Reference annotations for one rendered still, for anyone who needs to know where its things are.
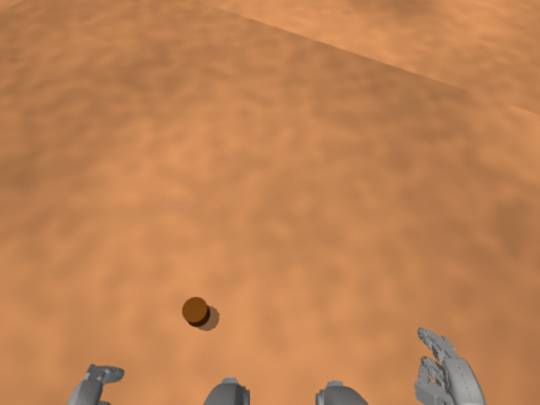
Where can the tin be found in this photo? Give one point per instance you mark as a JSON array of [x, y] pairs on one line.
[[196, 312]]

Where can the right robot hand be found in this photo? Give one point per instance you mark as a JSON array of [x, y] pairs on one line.
[[455, 384]]

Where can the left robot hand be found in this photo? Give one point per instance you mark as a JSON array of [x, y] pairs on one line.
[[89, 390]]

